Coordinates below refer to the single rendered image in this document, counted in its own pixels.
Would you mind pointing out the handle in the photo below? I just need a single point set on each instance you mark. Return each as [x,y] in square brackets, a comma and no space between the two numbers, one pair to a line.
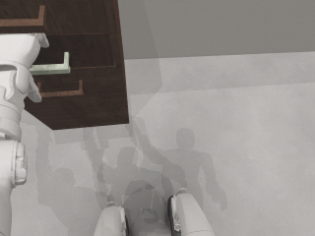
[11,26]
[61,94]
[52,69]

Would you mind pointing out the left robot upper arm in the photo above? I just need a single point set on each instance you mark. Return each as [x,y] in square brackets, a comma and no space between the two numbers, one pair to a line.
[13,173]

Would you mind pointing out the robot left thigh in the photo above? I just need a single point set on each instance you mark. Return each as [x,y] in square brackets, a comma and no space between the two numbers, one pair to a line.
[111,222]

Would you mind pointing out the drawer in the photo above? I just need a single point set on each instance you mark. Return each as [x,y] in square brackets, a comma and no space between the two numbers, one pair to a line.
[86,49]

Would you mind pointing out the robot thigh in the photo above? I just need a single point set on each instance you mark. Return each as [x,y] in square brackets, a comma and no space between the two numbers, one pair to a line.
[191,218]
[111,222]

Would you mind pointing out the robot left forearm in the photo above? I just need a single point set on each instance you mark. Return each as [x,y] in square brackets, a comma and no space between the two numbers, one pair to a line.
[14,88]

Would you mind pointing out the robot right thigh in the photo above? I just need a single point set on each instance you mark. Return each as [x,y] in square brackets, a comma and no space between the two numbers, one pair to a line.
[191,218]

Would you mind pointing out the cabinet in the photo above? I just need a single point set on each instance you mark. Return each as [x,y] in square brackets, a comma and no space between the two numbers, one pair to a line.
[105,99]

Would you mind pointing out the left robot hand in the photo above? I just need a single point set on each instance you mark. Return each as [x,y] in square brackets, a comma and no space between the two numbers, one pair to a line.
[23,48]

